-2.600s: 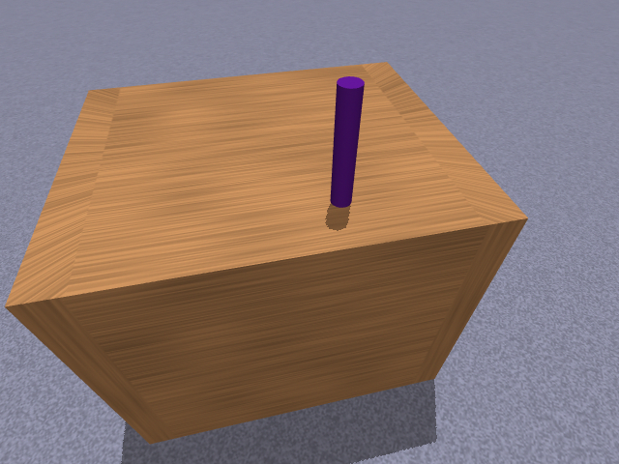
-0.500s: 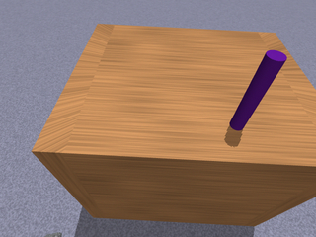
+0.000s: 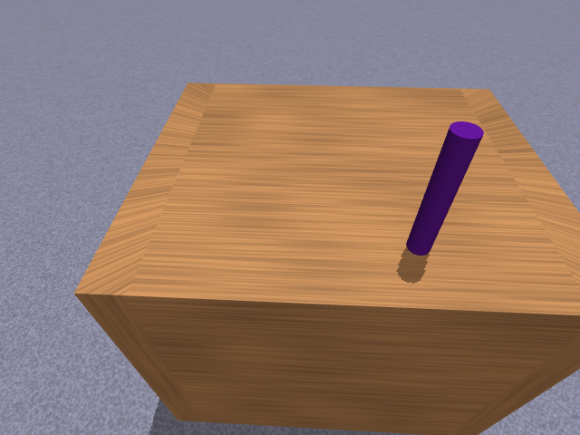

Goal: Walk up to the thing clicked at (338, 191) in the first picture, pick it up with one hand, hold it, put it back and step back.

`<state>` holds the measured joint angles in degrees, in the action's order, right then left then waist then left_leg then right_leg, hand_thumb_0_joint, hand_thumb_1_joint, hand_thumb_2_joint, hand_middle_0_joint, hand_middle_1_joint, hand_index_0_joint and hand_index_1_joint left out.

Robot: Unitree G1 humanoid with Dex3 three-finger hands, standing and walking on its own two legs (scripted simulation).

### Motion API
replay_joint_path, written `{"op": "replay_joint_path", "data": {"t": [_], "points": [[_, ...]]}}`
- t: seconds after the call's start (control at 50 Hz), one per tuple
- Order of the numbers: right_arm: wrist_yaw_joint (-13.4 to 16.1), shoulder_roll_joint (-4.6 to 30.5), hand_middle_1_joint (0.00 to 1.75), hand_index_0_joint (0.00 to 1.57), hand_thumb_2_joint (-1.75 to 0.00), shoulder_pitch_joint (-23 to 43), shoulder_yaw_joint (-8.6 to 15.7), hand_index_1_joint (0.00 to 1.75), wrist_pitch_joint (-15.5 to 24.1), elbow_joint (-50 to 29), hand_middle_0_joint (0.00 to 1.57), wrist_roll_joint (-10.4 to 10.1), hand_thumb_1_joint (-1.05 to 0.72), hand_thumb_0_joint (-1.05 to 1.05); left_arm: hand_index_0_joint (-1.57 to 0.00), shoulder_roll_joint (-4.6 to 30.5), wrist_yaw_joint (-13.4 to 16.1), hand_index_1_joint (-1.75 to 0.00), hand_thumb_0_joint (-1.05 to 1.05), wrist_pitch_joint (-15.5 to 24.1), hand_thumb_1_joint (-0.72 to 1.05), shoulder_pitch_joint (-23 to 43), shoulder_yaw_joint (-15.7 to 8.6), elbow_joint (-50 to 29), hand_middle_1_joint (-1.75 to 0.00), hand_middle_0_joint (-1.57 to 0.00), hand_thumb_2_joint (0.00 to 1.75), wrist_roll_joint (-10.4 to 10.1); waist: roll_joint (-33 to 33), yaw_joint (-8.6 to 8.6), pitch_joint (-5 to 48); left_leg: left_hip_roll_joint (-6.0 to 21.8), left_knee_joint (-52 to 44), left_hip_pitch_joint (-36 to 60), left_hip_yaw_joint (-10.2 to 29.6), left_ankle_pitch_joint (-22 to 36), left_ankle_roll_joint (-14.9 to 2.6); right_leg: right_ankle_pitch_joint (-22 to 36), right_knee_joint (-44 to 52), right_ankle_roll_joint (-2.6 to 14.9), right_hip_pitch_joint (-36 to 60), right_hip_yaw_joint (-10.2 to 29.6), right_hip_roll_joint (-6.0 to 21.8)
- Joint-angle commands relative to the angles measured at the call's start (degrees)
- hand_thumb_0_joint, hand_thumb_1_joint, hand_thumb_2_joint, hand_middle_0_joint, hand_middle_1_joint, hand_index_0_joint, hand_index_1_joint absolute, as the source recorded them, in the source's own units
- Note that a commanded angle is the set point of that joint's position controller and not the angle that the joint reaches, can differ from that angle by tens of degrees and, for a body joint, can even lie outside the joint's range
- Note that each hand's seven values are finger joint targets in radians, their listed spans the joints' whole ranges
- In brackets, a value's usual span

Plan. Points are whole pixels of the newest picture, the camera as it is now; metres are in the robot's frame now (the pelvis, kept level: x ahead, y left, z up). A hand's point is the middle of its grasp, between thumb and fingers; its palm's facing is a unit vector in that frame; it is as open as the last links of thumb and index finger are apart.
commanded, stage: walk up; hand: right
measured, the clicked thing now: (438, 197) +0.47 -0.21 +0.09
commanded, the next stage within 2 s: stand in 0.62 s
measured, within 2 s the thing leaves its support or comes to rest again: neither
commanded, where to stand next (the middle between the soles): +0.05 +0.02 m, yaw -3 degrees
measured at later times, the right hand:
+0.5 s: hand out of the picture +0.08 -0.25 -0.16, palm faces -0.02 +0.94 -0.34, open 7.4 cm
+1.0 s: hand out of the picture +0.10 -0.25 -0.16, palm faces -0.02 +0.94 -0.33, open 7.4 cm
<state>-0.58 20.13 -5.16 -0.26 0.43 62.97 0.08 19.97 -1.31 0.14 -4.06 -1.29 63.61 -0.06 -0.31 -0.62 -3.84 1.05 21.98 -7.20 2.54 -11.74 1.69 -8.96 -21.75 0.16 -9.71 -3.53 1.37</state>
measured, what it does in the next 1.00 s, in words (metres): stands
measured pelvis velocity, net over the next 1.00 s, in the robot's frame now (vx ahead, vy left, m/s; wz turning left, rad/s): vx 0.03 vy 0.00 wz -0.01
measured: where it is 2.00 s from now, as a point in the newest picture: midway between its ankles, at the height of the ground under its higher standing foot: outside the picture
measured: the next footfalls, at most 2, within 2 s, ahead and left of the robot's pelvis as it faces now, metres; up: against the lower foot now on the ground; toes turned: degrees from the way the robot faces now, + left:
none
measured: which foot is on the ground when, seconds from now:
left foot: down 0.00-1.00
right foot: down 0.00-1.00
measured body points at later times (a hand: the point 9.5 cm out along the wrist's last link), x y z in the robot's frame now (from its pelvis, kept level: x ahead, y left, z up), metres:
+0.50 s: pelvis +0.00 +0.00 +0.00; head +0.01 +0.00 +0.45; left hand +0.08 +0.30 -0.13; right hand +0.08 -0.30 -0.13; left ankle +0.01 +0.14 -0.74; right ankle +0.03 -0.12 -0.74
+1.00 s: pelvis +0.03 +0.00 +0.00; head +0.04 +0.00 +0.45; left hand +0.11 +0.30 -0.13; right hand +0.10 -0.30 -0.13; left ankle +0.01 +0.14 -0.74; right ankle +0.03 -0.12 -0.74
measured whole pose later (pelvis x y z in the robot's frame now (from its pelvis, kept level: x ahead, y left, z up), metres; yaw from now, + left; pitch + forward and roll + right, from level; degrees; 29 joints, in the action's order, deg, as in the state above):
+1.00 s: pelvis +0.03 +0.00 +0.00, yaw +0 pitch -2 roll +0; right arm -0.4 20.1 -6.0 0.0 0.4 64.7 0.5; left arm 20.2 -0.7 0.9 -5.2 -0.2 65.2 0.1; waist -0.4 -0.2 -2.9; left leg 1.1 17.6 -4.2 2.0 -11.6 1.7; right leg -9.6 -19.2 -0.1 -7.8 -3.0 1.3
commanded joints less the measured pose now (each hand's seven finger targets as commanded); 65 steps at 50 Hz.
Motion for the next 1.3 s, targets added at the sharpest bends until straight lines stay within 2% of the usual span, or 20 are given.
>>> {"op": "replay_joint_path", "data": {"t": [0.0, 0.18, 0.2, 0.26, 0.58, 0.6, 0.62, 0.64, 0.68, 0.76, 0.9, 1.06, 1.24, 1.28], "points": [[0.86, 12.17, 0.3, 0.2, -0.9, 2.56, 2.31, 0.3, 1.47, -2.14, 0.2, 0.38, -0.9, 0.0, -0.2, 12.31, 0.75, -0.3, 0.0, 1.1, 0.9, 3.26, -2.78, -2.96, -0.3, -0.2, 0.9, 0.26, 0.94, -0.07, 3.53, 4.76, -5.35, -3.12, 4.13, -0.24, -2.84, -6.14, 7.53, 1.4, 1.99, 8.33, 6.64], [1.09, 11.83, 0.3, 0.2, -0.9, 1.83, 2.11, 0.3, 1.79, -1.43, 0.2, 0.39, -0.9, 0.0, -0.2, 11.96, 0.64, -0.3, 0.0, 1.05, 0.9, 2.76, -2.96, -2.18, -0.3, -0.2, 0.9, 0.32, -0.01, -0.15, 4.66, 5.34, -5.94, -3.74, 4.25, 2.09, -2.85, -0.79, 6.55, 1.15, 4.31, 7.76, 6.43], [1.14, 11.64, 0.3, 0.2, -0.9, 1.53, 2.17, 0.3, 1.72, -1.35, 0.2, 0.42, -0.9, 0.0, -0.2, 11.97, 0.67, -0.3, 0.0, 0.92, 0.9, 2.96, -3.03, -2.11, -0.3, -0.2, 0.9, 0.25, -0.2, -0.04, 3.81, 5.26, -6.25, -4.27, 4.3, 1.62, -2.65, -2.23, 6.61, 1.1, 3.9, 7.71, 6.26], [1.24, 12.23, 0.3, 0.2, -0.9, 1.96, 2.33, 0.3, 1.75, -1.19, 0.2, 0.5, -0.9, 0.0, -0.2, 11.57, 0.65, -0.3, 0.0, 0.83, 0.9, 2.3, -2.83, -1.88, -0.3, -0.2, 0.9, 0.35, -0.98, -0.11, 4.47, 5.78, -6.78, -4.28, 4.8, 0.66, -3.03, -1.77, 6.35, 1.23, 4.13, 7.45, 6.02], [1.18, 11.68, 0.3, 0.2, -0.9, 1.65, 2.35, 0.3, 1.48, -1.53, 0.2, 0.24, -0.9, 0.0, -0.2, 11.62, 0.92, -0.3, 0.0, 1.01, 0.9, 1.93, -2.96, -1.7, -0.3, -0.2, 0.9, 0.34, 0.86, 0.29, 6.09, 5.5, -4.97, -1.37, 3.76, 7.52, -2.86, 3.32, 6.09, 0.8, 4.59, 7.22, 6.34], [1.14, 11.53, 0.3, 0.2, -0.9, 0.78, 2.31, 0.3, 1.22, -1.51, 0.2, 0.63, -0.9, 0.0, -0.2, 11.89, 1.1, -0.3, 0.0, 1.24, 0.9, 1.04, -2.09, -1.64, -0.3, -0.2, 0.9, 0.73, 0.56, 0.48, 6.55, 5.7, -5.97, -1.03, 3.62, 3.83, -2.58, -1.52, 6.8, 0.97, 4.68, 7.65, 6.67], [1.06, 11.3, 0.3, 0.2, -0.9, 0.89, 2.25, 0.3, 1.15, -1.53, 0.2, 0.78, -0.9, 0.0, -0.2, 12.16, 1.14, -0.3, 0.0, 1.4, 0.9, 1.51, -2.1, -1.76, -0.3, -0.2, 0.9, 0.73, 0.82, 0.49, 5.26, 5.5, -6.14, -1.54, 3.68, 3.0, -2.61, -3.06, 7.19, 0.93, 3.48, 8.04, 6.6], [1.05, 11.81, 0.3, 0.2, -0.9, 0.68, 2.37, 0.3, 1.11, -1.5, 0.2, 0.77, -0.9, 0.0, -0.2, 12.15, 1.21, -0.3, 0.0, 1.43, 0.9, 2.39, -1.98, -1.98, -0.3, -0.2, 0.9, 0.7, -0.15, 0.86, 4.96, 5.51, -6.25, -2.42, 3.69, 2.65, -2.69, -2.43, 6.95, 1.09, 3.84, 8.07, 6.7], [0.89, 11.95, 0.3, 0.2, -0.9, 1.08, 2.4, 0.3, 1.24, -1.62, 0.2, 0.66, -0.9, 0.0, -0.2, 12.0, 1.2, -0.3, 0.0, 1.61, 0.9, 1.73, -1.66, -1.95, -0.3, -0.2, 0.9, 0.55, -0.78, 0.51, 4.73, 5.87, -6.55, -2.19, 3.87, 4.38, -2.65, -0.65, 6.18, 1.13, 4.27, 7.55, 6.63], [0.95, 12.32, 0.3, 0.2, -0.9, 1.06, 2.38, 0.3, 1.51, -1.63, 0.2, 0.55, -0.9, 0.0, -0.2, 12.15, 1.21, -0.3, 0.0, 1.91, 0.9, 0.9, -1.43, -1.76, -0.3, -0.2, 0.9, 0.4, -0.29, 0.37, 5.93, 6.17, -6.19, -0.69, 3.71, 8.94, -2.63, 6.58, 4.82, 1.03, 5.39, 7.21, 6.7], [1.09, 12.03, 0.3, 0.2, -0.9, 1.21, 2.25, 0.3, 1.49, -1.46, 0.2, 0.41, -0.9, 0.0, -0.2, 12.41, 1.37, -0.3, 0.0, 1.84, 0.9, 0.72, -1.19, -1.78, -0.3, -0.2, 0.9, 0.29, 0.11, 0.13, 6.41, 6.43, -6.5, 1.07, 3.4, 12.76, -2.08, 9.91, 4.24, 0.92, 6.22, 6.6, 6.66], [1.13, 12.13, 0.3, 0.2, -0.9, 1.12, 2.23, 0.3, 1.23, -1.5, 0.2, 0.33, -0.9, 0.0, -0.2, 12.64, 1.64, -0.3, 0.0, 1.89, 0.9, 0.91, -1.07, -1.81, -0.3, -0.2, 0.9, 0.26, 0.74, 0.37, 6.59, 6.48, -6.45, 1.5, 2.91, 13.65, -1.98, 12.26, 4.37, 0.99, 7.18, 6.64, 6.82], [1.08, 11.92, 0.3, 0.2, -0.9, 0.58, 2.17, 0.3, 1.05, -1.78, 0.2, 0.44, -0.9, 0.0, -0.2, 12.84, 1.78, -0.3, 0.0, 1.85, 0.9, 0.86, -1.06, -1.96, -0.3, -0.2, 0.9, 0.36, 0.4, 0.4, 5.55, 6.54, -7.11, 0.86, 2.94, 10.19, -1.91, 8.79, 5.24, 1.02, 6.48, 6.7, 6.68], [1.11, 12.32, 0.3, 0.2, -0.9, 1.18, 2.33, 0.3, 1.02, -2.05, 0.2, 0.45, -0.9, 0.0, -0.2, 12.81, 1.76, -0.3, 0.0, 1.9, 0.9, 0.93, -1.03, -2.05, -0.3, -0.2, 0.9, 0.48, 0.4, 0.57, 6.37, 6.58, -6.31, 1.92, 2.66, 10.88, -2.11, 10.27, 5.27, 1.06, 6.42, 6.95, 6.8]]}}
